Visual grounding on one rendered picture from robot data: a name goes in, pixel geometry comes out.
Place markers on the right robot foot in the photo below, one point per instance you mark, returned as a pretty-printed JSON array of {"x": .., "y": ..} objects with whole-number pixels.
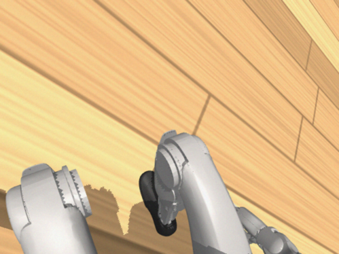
[{"x": 150, "y": 198}]

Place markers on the right robot arm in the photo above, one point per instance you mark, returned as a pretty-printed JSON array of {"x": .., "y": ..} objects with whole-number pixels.
[{"x": 271, "y": 241}]

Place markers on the right robot hand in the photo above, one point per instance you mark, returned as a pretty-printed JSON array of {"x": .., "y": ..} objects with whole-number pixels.
[{"x": 251, "y": 223}]

